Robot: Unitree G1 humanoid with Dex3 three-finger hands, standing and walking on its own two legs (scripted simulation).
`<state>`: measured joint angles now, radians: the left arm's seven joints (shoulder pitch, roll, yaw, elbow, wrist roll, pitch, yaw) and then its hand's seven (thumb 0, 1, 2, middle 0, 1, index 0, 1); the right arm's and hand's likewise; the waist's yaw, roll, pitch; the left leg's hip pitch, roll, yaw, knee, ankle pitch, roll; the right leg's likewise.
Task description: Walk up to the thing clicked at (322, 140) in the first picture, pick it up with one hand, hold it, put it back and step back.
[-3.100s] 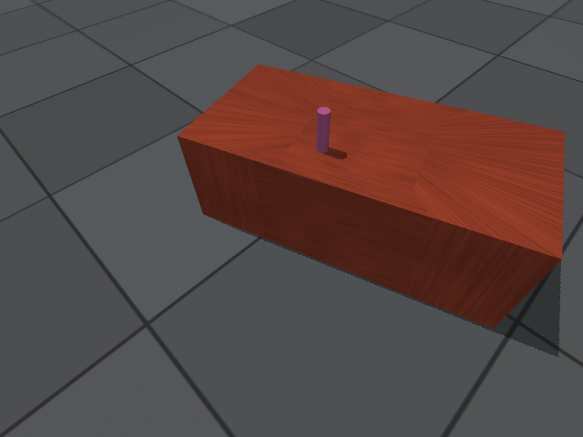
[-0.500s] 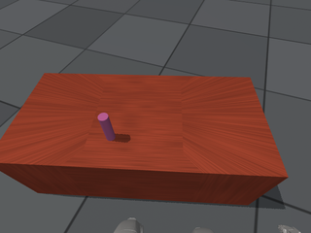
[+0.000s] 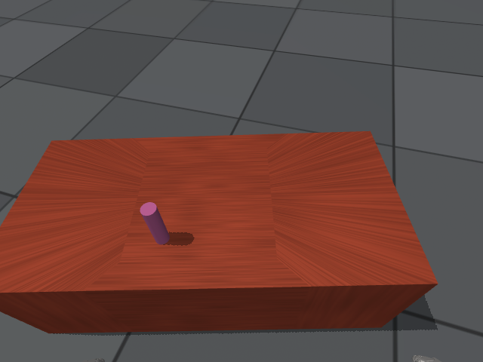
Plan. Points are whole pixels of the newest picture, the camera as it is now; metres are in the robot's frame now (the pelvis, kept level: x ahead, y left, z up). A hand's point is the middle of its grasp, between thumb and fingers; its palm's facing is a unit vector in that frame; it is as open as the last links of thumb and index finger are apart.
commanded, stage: walk up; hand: left
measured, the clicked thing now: (155, 224) +0.50 +0.28 -0.23
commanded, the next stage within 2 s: stand in 0.84 s
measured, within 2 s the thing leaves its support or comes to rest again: neither
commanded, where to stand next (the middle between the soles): +0.04 -0.01 m, yaw +3 degrees
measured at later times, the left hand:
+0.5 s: hand out of the picture +0.10 +0.24 -0.14, palm faces -0.03 -0.95 -0.32, open 7.4 cm
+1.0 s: hand out of the picture +0.10 +0.26 -0.14, palm faces -0.02 -0.94 -0.33, open 7.4 cm
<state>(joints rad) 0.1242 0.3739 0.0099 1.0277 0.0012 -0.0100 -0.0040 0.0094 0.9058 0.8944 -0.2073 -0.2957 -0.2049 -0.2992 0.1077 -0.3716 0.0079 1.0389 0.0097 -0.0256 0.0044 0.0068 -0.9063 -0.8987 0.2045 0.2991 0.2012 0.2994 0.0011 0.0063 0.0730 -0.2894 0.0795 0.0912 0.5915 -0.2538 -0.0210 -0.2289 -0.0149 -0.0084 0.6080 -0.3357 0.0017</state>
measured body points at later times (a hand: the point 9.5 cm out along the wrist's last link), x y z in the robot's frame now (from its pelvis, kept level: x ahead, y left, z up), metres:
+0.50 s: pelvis +0.00 +0.00 +0.02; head +0.01 +0.00 +0.47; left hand +0.10 +0.29 -0.11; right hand +0.07 -0.31 -0.11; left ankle +0.04 +0.14 -0.73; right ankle +0.00 -0.12 -0.73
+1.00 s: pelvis +0.02 +0.01 +0.02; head +0.03 +0.01 +0.47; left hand +0.10 +0.31 -0.11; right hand +0.11 -0.29 -0.11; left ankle +0.04 +0.14 -0.73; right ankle +0.00 -0.12 -0.73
